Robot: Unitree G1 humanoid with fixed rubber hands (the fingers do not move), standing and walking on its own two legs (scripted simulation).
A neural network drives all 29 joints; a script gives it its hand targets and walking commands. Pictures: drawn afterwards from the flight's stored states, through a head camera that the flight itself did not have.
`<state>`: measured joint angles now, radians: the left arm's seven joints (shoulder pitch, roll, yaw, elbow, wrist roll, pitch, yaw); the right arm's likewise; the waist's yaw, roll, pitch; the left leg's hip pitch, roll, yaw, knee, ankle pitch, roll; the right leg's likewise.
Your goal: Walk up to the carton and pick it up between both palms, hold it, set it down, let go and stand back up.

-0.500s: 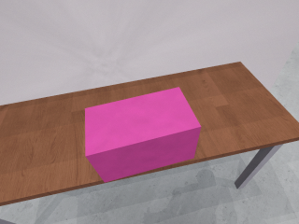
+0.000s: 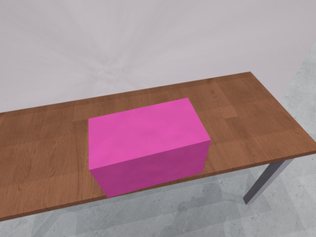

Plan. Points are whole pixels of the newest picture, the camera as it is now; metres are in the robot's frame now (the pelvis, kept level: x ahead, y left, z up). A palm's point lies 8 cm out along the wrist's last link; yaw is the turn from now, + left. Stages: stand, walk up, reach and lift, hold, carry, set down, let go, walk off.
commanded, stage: walk up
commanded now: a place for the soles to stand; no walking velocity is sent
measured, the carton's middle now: (148, 147) +0.39 +0.05 -0.03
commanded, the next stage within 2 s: none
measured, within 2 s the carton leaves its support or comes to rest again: neither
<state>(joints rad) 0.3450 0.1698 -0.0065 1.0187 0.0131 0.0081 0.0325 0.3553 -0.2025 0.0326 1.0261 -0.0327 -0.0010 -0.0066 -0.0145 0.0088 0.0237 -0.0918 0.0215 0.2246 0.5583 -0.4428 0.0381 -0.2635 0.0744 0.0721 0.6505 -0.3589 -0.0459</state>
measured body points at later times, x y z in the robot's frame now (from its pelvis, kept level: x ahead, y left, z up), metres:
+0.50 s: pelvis +0.00 -0.05 -0.02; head +0.05 -0.03 +0.43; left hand +0.11 +0.19 -0.17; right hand +0.03 -0.29 -0.16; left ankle -0.04 +0.07 -0.70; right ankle +0.14 -0.13 -0.72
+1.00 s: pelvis -0.03 -0.06 +0.01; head -0.03 -0.07 +0.46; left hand -0.08 +0.17 -0.14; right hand +0.06 -0.28 -0.15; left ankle -0.02 +0.06 -0.72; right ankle +0.00 -0.20 -0.72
